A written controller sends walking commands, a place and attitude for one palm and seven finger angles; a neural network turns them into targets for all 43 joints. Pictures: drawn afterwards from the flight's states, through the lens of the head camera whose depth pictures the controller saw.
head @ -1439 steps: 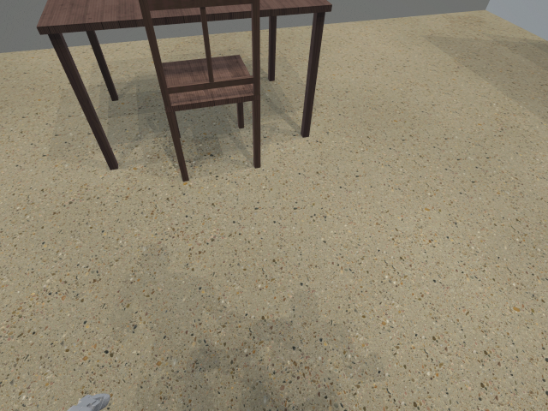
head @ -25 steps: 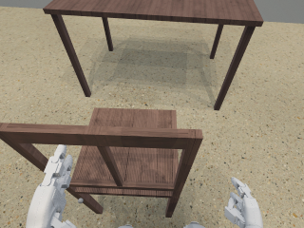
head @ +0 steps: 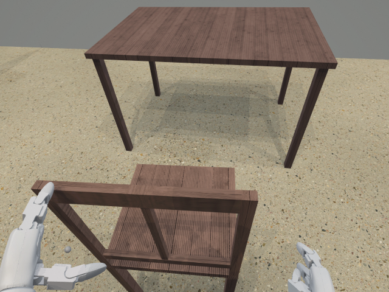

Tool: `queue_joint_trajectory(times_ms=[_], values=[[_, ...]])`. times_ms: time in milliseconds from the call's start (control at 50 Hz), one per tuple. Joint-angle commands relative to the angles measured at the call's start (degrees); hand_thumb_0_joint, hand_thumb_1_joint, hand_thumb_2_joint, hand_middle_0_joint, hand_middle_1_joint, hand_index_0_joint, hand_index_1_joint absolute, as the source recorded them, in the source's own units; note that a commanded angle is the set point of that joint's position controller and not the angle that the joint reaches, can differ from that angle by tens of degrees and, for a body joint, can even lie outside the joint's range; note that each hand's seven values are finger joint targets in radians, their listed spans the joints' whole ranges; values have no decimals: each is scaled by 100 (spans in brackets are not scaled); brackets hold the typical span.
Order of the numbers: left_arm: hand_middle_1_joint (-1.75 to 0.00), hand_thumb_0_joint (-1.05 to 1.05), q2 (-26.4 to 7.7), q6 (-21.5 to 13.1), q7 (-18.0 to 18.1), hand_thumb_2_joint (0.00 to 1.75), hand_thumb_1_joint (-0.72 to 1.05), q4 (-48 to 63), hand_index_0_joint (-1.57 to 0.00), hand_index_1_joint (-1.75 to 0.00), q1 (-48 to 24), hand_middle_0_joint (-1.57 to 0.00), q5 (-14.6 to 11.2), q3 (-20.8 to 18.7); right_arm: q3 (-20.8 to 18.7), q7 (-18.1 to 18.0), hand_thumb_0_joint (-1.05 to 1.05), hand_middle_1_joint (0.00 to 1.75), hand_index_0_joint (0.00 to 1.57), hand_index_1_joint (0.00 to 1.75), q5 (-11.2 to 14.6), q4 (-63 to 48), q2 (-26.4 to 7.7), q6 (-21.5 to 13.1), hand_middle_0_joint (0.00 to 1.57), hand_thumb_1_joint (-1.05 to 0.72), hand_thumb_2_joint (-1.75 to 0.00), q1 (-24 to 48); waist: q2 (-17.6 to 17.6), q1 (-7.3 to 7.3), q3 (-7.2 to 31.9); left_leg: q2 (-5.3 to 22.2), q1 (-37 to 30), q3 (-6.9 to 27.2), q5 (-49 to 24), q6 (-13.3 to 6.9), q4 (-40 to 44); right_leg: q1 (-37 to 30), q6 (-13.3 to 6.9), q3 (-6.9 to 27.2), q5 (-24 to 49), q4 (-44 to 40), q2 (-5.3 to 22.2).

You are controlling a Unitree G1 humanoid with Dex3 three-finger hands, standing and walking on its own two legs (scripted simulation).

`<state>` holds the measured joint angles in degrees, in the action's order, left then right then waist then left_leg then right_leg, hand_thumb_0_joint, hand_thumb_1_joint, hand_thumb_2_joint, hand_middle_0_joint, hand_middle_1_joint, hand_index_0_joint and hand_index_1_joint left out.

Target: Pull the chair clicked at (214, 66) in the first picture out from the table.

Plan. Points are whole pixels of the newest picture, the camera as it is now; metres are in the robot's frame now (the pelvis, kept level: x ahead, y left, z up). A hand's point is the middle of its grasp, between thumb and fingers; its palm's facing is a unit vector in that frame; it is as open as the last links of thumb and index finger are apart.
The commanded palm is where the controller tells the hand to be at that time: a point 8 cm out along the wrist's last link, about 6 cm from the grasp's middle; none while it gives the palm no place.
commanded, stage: draw the hand back to the body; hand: left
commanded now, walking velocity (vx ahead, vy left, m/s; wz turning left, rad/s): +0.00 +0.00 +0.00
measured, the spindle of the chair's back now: (157, 234) +0.27 +0.13 -0.07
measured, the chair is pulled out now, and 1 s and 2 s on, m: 0.66 0.66 0.66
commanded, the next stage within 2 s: step back with the hand held close in 0.80 s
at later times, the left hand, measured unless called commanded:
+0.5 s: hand (43, 188) +0.21 +0.25 +0.20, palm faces +0.49 -0.75 -0.45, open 8.5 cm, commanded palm +0.16 +0.29 +0.20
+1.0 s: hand (41, 193) +0.21 +0.26 +0.18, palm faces +0.46 -0.77 -0.43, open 7.5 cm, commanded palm +0.15 +0.29 +0.20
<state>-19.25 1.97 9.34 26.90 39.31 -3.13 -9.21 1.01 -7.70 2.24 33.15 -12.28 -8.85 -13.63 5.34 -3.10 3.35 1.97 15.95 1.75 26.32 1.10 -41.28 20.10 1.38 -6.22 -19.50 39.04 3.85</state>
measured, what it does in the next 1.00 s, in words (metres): stands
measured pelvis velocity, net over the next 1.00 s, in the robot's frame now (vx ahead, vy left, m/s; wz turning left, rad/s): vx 0.00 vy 0.00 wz -0.04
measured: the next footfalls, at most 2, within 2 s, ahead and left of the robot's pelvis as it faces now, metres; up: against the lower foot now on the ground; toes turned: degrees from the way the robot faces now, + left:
none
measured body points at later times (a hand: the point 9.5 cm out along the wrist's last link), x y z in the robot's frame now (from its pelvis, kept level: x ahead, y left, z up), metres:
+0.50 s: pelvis +0.01 -0.01 +0.02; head +0.00 -0.05 +0.47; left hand +0.18 +0.29 +0.22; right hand +0.20 -0.24 -0.07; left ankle -0.05 +0.13 -0.72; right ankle +0.01 -0.14 -0.72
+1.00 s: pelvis +0.00 +0.00 +0.02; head +0.00 -0.04 +0.47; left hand +0.18 +0.30 +0.21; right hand +0.19 -0.24 -0.07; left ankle -0.05 +0.13 -0.72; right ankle +0.01 -0.14 -0.72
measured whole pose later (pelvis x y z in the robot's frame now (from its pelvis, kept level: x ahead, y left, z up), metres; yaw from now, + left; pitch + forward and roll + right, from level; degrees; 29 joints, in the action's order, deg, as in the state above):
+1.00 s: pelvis +0.00 +0.00 +0.02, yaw -2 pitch -3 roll -1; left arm -19.5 -3.7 8.9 23.0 26.4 -3.7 -20.9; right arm -0.5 -4.6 1.6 36.6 -13.1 -5.2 -8.8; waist 5.5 -3.3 -1.9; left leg 2.5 4.0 -0.9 19.4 1.2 -26.1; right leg 10.0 1.1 -4.4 -13.1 26.0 2.5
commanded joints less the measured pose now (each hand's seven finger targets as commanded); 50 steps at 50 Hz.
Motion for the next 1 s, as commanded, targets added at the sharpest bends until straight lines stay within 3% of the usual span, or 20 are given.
queue_joint_trajectory(times_ms=[0, 80, 220, 280, 300, 360, 400, 460, 500, 540, 580, 600, 660, 700, 820, 860, 900, 920, 940, 980], values=[[-15, 0, -610, -448, 164, 55, 17, 946, -10, -15, -623, -10, 69, -601, -233, 6, 0, 30, 20, 30, -2, -827, -643, -279, 20, -90, -90, 817, -436, 76, -172, 111, 208, 46, -1464, -86, 1196, -745, -293, 106, 897, -921, 13], [-18, 0, -793, -548, 184, 62, 32, 869, -12, -18, -810, -12, 86, -929, -242, 55, 0, 30, 20, 30, -51, -730, -641, -239, 20, -90, -90, 899, -424, 17, -77, 90, -120, -18, -1709, -121, 1414, -1031, -272, 182, 1187, -1091, 28], [-23, 0, -1222, -709, 221, 74, 57, 1386, -16, -23, -1499, -16, 60, -1451, -211, 123, 0, 30, 20, 30, -79, -621, -619, -322, 20, -90, -90, 959, 234, -18, 55, 60, -616, -95, -2214, -115, 1629, -1389, -294, 263, 1701, -1342, 35], [-26, 0, -1154, -711, 224, 80, 68, 1163, -17, -26, -1428, -17, 20, -1540, -249, 160, 0, 30, 20, 30, -82, -554, -634, -323, 20, -90, -90, 942, -21, -28, 76, 96, -774, -129, -2487, -121, 1681, -1484, -269, 243, 1976, -1360, 18], [-26, 0, -1174, -698, 209, 81, 72, 1128, -18, -26, -1536, -18, 16, -1597, -255, 174, 0, 30, 20, 30, -65, -531, -656, -317, 20, -90, -90, 985, 90, -11, 24, 89, -763, -135, -2455, -106, 1710, -1504, -278, 276, 1936, -1415, 10], [-29, 0, -1122, -735, 187, 87, 83, 756, -19, -29, -1517, -19, -21, -1707, -300, 195, 0, 30, 20, 30, -63, -481, -674, -229, 20, -90, -90, 961, -399, -22, -114, 127, -765, -161, -2468, -136, 1775, -1504, -242, 238, 2001, -1439, 0], [-30, 0, -1232, -753, 154, 90, 90, 697, -20, -30, -1642, -20, -40, -1877, -324, 213, 0, 30, 20, 30, -44, -462, -702, -175, 20, -90, -90, 1014, -351, -25, -98, 120, -763, -165, -2496, -135, 1806, -1575, -251, 270, 2042, -1475, -5], [-30, 0, -926, -757, 77, 90, 90, 390, -20, -30, -1240, -20, -53, -1672, -368, 261, 0, 30, 20, 30, -36, -471, -688, -56, 20, -90, -90, 1017, -586, -49, -101, 155, -782, -210, -2639, -164, 1812, -1575, -221, 228, 2188, -1454, 15], [-30, 0, -953, -735, 43, 90, 90, 400, -20, -30, -1222, -20, -68, -1690, -388, 277, 0, 30, 20, 30, -21, -474, -695, -5, 20, -90, -90, 1100, -413, -31, -63, 142, -781, -256, -2630, -167, 1798, -1637, -225, 279, 2264, -1517, 26], [-30, 0, -1094, -794, 62, 90, 90, 599, -20, -30, -1225, -20, -62, -1761, -400, 273, 0, 30, 20, 30, -29, -495, -679, 8, 20, -90, -90, 1089, -505, -56, 24, 149, -824, -246, -2639, -183, 1786, -1667, -220, 274, 2305, -1509, 31], [-30, 0, -1229, -848, 82, 90, 90, 1024, -20, -30, -1364, -20, -39, -1816, -390, 273, 0, 30, 20, 30, -38, -533, -691, -26, 20, -90, -90, 1086, -323, -74, 269, 147, -946, -224, -2765, -174, 1789, -1755, -233, 280, 2358, -1468, 38], [-30, 0, -1396, -865, 105, 90, 90, 1288, -20, -30, -1547, -20, -22, -1923, -379, 261, 0, 30, 20, 30, -53, -524, -714, -64, 20, -90, -90, 1109, 19, -58, 384, 127, -980, -199, -2730, -151, 1797, -1808, -250, 304, 2285, -1466, 51], [-30, 0, -1373, -857, 165, 90, 90, 1372, -20, -30, -1342, -20, 9, -1926, -364, 249, 0, 30, 20, 30, -59, -500, -648, -140, 20, -90, -90, 1037, 7, -80, 486, 146, -1105, -213, -3007, -142, 1748, -1812, -263, 264, 2482, -1435, 44], [-30, 0, -1360, -814, 173, 90, 90, 1336, -20, -30, -1464, -20, 17, -1928, -373, 225, 0, 30, 20, 30, -55, -447, -674, -137, 20, -90, -90, 1018, 89, -24, 378, 163, -1083, -212, -2959, -118, 1775, -1764, -266, 268, 2394, -1477, 46], [-30, 0, -1025, -736, 136, 90, 90, 714, -20, -30, -1512, -20, -1, -1680, -378, 228, 0, 30, 20, 30, -33, -395, -688, -31, 20, -90, -90, 1039, -249, 7, -302, 199, -820, -209, -2576, -123, 1897, -1454, -261, 217, 1995, -1542, 4], [-30, 0, -1008, -736, 116, 90, 90, 598, -20, -30, -1416, -20, -12, -1680, -380, 247, 0, 30, 20, 30, -35, -420, -701, -5, 20, -90, -90, 1070, -457, -23, -210, 204, -812, -202, -2567, -151, 1902, -1503, -247, 213, 1995, -1535, 11], [-30, 0, -1012, -753, 76, 90, 90, 836, -20, -30, -1613, -20, -8, -1578, -374, 260, 0, 30, 20, 30, -38, -458, -736, -13, 20, -90, -90, 1111, -302, 4, -68, 188, -855, -209, -2540, -153, 1904, -1576, -251, 271, 1975, -1559, 25], [-30, 0, -1961, -1069, 71, 90, 90, 1293, -20, -30, -2499, -20, -91, -2452, -452, 240, 0, 30, 20, 30, -10, -584, -839, 112, 20, -90, -90, 938, -331, 190, -678, 330, -559, -192, -2197, -223, 1769, -998, -315, 980, 2694, -1821, 295], [-30, 0, -1553, -1104, 21, 90, 90, 772, -20, -30, -2020, -20, -41, -2240, -435, 240, 0, 30, 20, 30, -41, -487, -707, 158, 20, -90, -90, 944, -499, 228, -459, 305, -607, -128, -2063, -209, 1777, -1179, -332, 923, 2826, -1764, 401], [-30, 0, -1232, -1086, -19, 90, 90, 756, -20, -30, -1570, -20, -21, -1954, -408, 272, 0, 30, 20, 30, -66, -633, -724, 260, 20, -90, -90, 1009, -441, 224, -271, 321, -694, -108, -2403, -193, 1844, -1295, -306, 889, 3003, -1630, 407]])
